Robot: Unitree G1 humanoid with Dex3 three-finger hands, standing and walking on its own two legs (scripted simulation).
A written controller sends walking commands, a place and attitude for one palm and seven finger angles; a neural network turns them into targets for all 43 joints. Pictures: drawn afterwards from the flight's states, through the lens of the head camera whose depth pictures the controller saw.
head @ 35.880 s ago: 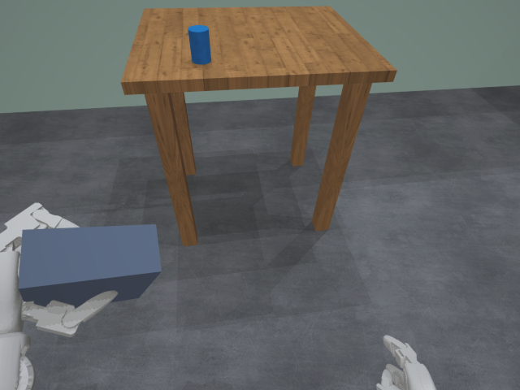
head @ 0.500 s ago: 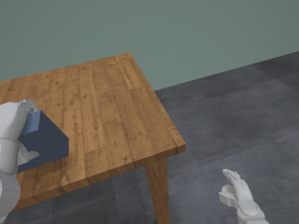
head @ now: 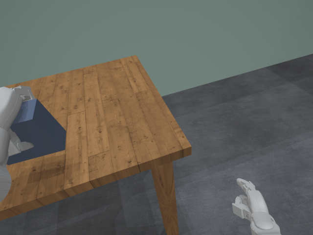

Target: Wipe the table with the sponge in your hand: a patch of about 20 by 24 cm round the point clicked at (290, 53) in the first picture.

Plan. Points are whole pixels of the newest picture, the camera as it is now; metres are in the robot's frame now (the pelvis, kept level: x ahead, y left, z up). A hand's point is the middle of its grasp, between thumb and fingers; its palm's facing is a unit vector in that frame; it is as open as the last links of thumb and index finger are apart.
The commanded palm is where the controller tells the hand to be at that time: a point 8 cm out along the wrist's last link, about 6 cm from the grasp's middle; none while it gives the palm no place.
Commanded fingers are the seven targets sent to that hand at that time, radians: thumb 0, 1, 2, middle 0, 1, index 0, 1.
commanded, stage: lift the sponge slowly off the table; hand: left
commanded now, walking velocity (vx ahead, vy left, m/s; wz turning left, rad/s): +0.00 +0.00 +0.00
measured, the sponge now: (27, 138) +0.22 +0.34 +0.19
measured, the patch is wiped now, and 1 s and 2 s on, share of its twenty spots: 1.00 1.00 1.00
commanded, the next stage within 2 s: bring the sponge back beside the body in 0.28 s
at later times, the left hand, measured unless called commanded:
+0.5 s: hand (11, 120) +0.22 +0.33 +0.25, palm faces +0.32 -0.04 -0.95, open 9.6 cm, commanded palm +0.16 +0.33 +0.32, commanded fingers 0.00 0.10 1.30 -1.20 -1.60 -1.20 -1.60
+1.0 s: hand (26, 119) +0.23 +0.31 +0.25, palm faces +0.36 -0.12 -0.93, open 9.6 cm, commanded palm +0.16 +0.32 +0.31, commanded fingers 0.00 0.10 1.30 -1.20 -1.60 -1.20 -1.60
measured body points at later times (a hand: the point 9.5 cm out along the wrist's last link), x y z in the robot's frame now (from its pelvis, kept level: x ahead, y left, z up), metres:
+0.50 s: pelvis -0.01 +0.02 +0.00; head -0.04 -0.03 +0.45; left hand +0.19 +0.32 +0.30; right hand +0.27 -0.16 -0.06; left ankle +0.02 +0.13 -0.74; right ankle +0.01 -0.06 -0.74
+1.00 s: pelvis +0.00 +0.02 +0.00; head -0.03 -0.03 +0.45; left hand +0.20 +0.31 +0.29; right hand +0.27 -0.16 -0.06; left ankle +0.02 +0.13 -0.74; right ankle +0.01 -0.06 -0.74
